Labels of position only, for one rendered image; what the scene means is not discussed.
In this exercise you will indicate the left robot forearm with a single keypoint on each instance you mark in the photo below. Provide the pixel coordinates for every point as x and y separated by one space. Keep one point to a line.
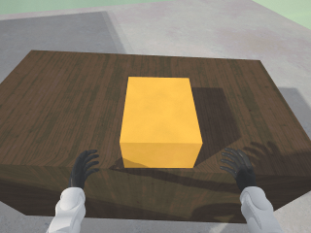
69 211

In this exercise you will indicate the pedestal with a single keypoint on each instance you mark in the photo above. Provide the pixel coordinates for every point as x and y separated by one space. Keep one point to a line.
56 104

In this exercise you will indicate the robot left hand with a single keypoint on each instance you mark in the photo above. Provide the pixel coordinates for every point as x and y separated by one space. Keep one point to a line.
79 171

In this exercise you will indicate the right robot forearm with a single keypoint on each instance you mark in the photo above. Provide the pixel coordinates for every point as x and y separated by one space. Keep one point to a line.
258 211

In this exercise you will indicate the carton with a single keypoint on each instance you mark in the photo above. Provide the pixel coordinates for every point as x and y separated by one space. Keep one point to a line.
159 125

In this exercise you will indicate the robot right hand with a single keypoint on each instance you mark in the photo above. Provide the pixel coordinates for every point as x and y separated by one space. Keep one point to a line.
242 171

